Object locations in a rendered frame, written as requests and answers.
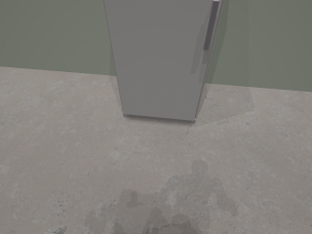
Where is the fridge door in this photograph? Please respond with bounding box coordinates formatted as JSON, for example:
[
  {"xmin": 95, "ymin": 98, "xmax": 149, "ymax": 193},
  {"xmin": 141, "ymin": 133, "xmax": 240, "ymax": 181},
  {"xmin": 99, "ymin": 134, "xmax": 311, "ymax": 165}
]
[{"xmin": 104, "ymin": 0, "xmax": 222, "ymax": 121}]

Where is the handle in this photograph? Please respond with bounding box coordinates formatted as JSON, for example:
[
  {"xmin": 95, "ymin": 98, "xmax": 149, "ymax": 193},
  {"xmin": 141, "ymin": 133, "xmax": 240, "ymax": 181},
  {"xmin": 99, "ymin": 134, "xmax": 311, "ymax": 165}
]
[{"xmin": 203, "ymin": 0, "xmax": 219, "ymax": 51}]

